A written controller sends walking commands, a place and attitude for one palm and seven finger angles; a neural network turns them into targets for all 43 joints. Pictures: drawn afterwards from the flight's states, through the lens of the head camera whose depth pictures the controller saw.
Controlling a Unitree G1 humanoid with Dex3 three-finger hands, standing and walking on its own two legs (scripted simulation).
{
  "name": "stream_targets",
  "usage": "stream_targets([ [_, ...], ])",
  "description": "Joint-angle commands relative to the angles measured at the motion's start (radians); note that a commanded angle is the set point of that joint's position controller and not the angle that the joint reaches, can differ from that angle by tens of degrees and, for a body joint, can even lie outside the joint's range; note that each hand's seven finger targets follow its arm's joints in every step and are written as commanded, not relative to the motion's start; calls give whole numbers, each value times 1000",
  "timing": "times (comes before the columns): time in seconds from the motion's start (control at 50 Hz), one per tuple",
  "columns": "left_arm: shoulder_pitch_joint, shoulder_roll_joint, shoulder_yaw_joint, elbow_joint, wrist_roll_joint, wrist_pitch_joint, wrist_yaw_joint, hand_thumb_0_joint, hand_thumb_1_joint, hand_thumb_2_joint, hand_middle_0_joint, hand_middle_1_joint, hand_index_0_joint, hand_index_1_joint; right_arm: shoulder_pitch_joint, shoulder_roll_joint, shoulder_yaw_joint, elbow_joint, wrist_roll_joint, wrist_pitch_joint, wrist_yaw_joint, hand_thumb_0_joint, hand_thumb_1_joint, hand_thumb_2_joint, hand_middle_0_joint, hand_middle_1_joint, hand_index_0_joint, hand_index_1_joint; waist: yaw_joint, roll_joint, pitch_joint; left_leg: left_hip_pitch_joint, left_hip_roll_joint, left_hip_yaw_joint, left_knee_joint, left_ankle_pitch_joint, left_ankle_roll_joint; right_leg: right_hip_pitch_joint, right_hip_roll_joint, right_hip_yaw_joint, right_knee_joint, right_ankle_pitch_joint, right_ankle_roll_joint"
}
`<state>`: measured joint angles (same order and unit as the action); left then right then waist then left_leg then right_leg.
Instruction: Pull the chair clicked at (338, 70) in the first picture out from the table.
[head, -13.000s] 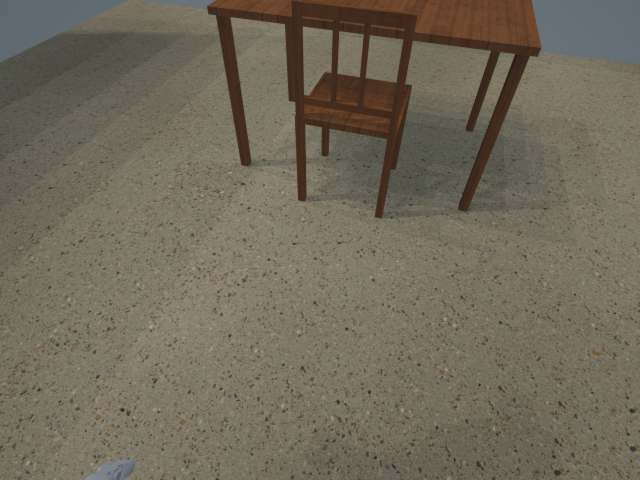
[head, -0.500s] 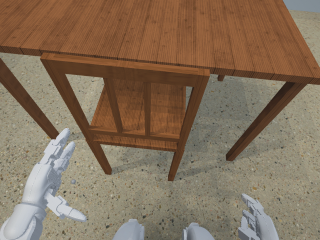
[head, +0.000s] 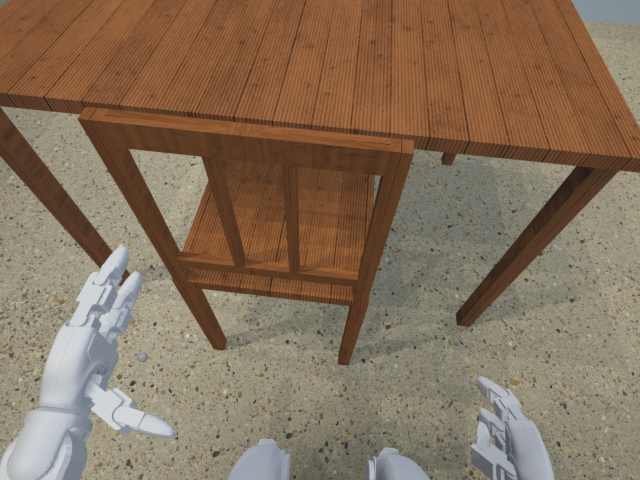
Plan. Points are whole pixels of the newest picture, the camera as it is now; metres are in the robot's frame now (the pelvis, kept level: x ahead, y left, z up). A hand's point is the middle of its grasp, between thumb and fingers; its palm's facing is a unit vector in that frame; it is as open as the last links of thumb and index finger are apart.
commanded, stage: aim the fingers beside a spindle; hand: left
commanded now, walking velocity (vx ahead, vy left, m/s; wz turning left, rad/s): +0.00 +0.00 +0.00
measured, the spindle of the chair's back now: (227, 217) +0.49 +0.17 -0.03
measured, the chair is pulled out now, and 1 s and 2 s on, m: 0.00 0.00 0.00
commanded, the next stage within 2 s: none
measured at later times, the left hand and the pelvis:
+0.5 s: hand (180, 334) +0.28 +0.18 +0.02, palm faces -0.09 -1.00 -0.05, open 16.9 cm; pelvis +0.00 -0.01 -0.01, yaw -1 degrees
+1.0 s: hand (200, 310) +0.32 +0.17 +0.00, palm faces -0.09 -1.00 -0.04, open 16.9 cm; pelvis -0.01 +0.00 -0.02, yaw -1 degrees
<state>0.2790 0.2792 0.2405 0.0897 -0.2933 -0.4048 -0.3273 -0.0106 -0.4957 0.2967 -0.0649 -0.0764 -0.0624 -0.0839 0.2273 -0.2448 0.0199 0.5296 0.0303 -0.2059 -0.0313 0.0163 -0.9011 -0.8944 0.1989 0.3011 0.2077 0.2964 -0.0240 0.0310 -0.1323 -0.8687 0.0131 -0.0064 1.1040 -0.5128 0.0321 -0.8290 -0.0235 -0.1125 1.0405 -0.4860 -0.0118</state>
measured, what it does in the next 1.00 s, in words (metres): stands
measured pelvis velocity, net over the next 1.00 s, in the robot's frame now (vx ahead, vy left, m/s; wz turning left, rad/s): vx -0.01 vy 0.00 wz -0.02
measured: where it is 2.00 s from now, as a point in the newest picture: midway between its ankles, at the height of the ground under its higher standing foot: outside the picture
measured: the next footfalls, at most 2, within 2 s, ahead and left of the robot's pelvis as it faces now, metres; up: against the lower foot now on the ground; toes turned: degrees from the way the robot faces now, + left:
none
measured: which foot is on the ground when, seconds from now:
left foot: down 0.00-1.00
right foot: down 0.00-1.00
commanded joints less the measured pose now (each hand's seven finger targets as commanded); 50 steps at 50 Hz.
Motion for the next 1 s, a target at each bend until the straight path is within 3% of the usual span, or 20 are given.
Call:
stream_targets([
  [0.0, -127, 126, 26, -125, 0, -43, -28, 0, -500, 300, -60, -80, -60, -80, -10, -156, -62, -126, 4, -55, -16, 0, -900, -900, 200, 300, 200, 300, -32, 29, -207, 145, -10, -47, -153, 243, -9, 93, 28, 44, -128, 160, -9],
  [0.1, -170, 165, 56, -180, -10, -57, -28, 0, -500, 300, -60, -80, -60, -80, -8, -152, -64, -126, 2, -60, -20, 0, -900, -900, 200, 300, 200, 300, -18, 36, -293, 172, -10, -43, -139, 306, -6, 138, 25, 56, -116, 222, -7],
  [0.16, -176, 165, 76, -175, -13, -77, -2, 0, -500, 300, -60, -80, -60, -80, -13, -144, -62, -119, -1, -59, -18, 0, -900, -900, 200, 300, 200, 300, -10, 46, -287, 164, -9, -40, -136, 315, -9, 129, 25, 54, -105, 225, -8],
  [0.18, -175, 194, 108, -141, -7, -77, 10, 0, -500, 300, -60, -80, -60, -80, -14, -145, -62, -111, -4, -54, -19, 0, -900, -900, 200, 300, 200, 300, -5, 26, -276, 140, -8, -39, -134, 308, -8, 137, 26, 56, -103, 220, -9],
  [0.22, -178, 179, 99, -101, 1, -79, 16, 0, -500, 300, -60, -80, -60, -80, -13, -144, -61, -110, -3, -48, -15, 0, -900, -900, 200, 300, 200, 300, -8, 41, -259, 127, -9, -36, -132, 300, -10, 123, 23, 55, -97, 217, -10],
  [0.24, -181, 157, 83, -72, -1, -73, 13, 0, -500, 300, -60, -80, -60, -80, -17, -145, -62, -110, -3, -44, -13, 0, -900, -900, 200, 300, 200, 300, -12, 25, -247, 112, -11, -31, -129, 280, -9, 119, 23, 60, -102, 207, -7],
  [0.28, -176, 176, 100, -16, 0, -61, 3, 0, -500, 300, -60, -80, -60, -80, -13, -151, -65, -107, -1, -36, -13, 0, -900, -900, 200, 300, 200, 300, -11, -8, -254, 79, -13, -23, -118, 269, -4, 145, 22, 76, -109, 209, -5],
  [0.38, -244, 131, 30, -57, -8, -63, -35, 0, -500, 300, -60, -80, -60, -80, -6, -156, -66, -115, 3, -41, -12, 0, -900, -900, 200, 300, 200, 300, -29, 40, -307, 124, -9, -24, -107, 314, -1, 132, 19, 75, -96, 258, -4],
  [0.42, -277, 168, 62, -78, -11, -80, -27, 0, -500, 300, -60, -80, -60, -80, 7, -161, -70, -102, -1, -45, -14, 0, -900, -900, 200, 300, 200, 300, -27, 33, -333, 136, -5, -31, -102, 337, -3, 135, 20, 72, -87, 275, -4],
  [0.5, -319, 167, 64, -48, 1, -105, 4, 0, -500, 300, -60, -80, -60, -80, 8, -158, -68, -87, -6, -44, -11, 0, -900, -900, 200, 300, 200, 300, -34, 13, -311, 107, -5, -32, -93, 315, -4, 102, 21, 72, -71, 255, -2],
  [0.52, -295, 177, 86, -27, 4, -107, 12, 0, -500, 300, -60, -80, -60, -80, 8, -157, -71, -86, -7, -41, -9, 0, -900, -900, 200, 300, 200, 300, -20, 14, -310, 99, -5, -30, -96, 315, -6, 109, 21, 72, -68, 253, -4],
  [0.56, -281, 151, 67, -10, 10, -103, 20, 0, -500, 300, -60, -80, -60, -80, 4, -155, -70, -92, -7, -34, -2, 0, -900, -900, 200, 300, 200, 300, -18, 18, -312, 96, -7, -26, -97, 314, -7, 104, 18, 68, -62, 255, -5],
  [0.62, -324, 167, 73, 43, 24, -89, 21, 0, -500, 300, -60, -80, -60, -80, 4, -160, -70, -94, -6, -17, 0, 0, -900, -900, 200, 300, 200, 300, -20, 19, -295, 69, -8, -24, -92, 285, -8, 89, 18, 74, -59, 233, -6],
  [0.66, -375, 131, 28, 35, 28, -85, 18, 0, -500, 300, -60, -80, -60, -80, 0, -160, -68, -100, -4, -13, 0, 0, -900, -900, 200, 300, 200, 300, -32, 26, -300, 79, -7, -27, -90, 268, -6, 64, 19, 71, -58, 214, -6],
  [0.74, -406, 152, 45, 9, 24, -100, 18, 0, -500, 300, -60, -80, -60, -80, 10, -161, -71, -98, -6, -13, -3, 0, -900, -900, 200, 300, 200, 300, -27, 24, -367, 102, -4, -30, -77, 310, -4, 87, 19, 77, -46, 253, -7],
  [0.78, -462, 157, 41, 18, 27, -106, 23, 0, -500, 300, -60, -80, -60, -80, 12, -162, -69, -90, -9, -12, -4, 0, -900, -900, 200, 300, 200, 300, -39, 17, -363, 90, -2, -34, -66, 307, -4, 67, 20, 75, -36, 250, -6],
  [0.8, -459, 175, 62, 29, 30, -109, 28, 0, -500, 300, -60, -80, -60, -80, 14, -163, -70, -85, -10, -9, -4, 0, -900, -900, 200, 300, 200, 300, -26, 35, -367, 96, -1, -39, -69, 318, -9, 60, 20, 72, -27, 249, -10],
  [0.82, -458, 146, 39, 46, 31, -107, 29, 0, -500, 300, -60, -80, -60, -80, 11, -159, -68, -88, -10, -7, -1, 0, -900, -900, 200, 300, 200, 300, -31, 29, -353, 92, -4, -38, -70, 308, -9, 52, 20, 71, -29, 241, -9],
  [0.98, -544, 106, -11, 112, 58, -91, 50, 0, -500, 300, -60, -80, -60, -80, 14, -167, -69, -89, -11, 15, 6, 0, -900, -900, 200, 300, 200, 300, -37, 37, -349, 83, -1, -49, -60, 273, -12, -23, 19, 62, -9, 186, -15],
])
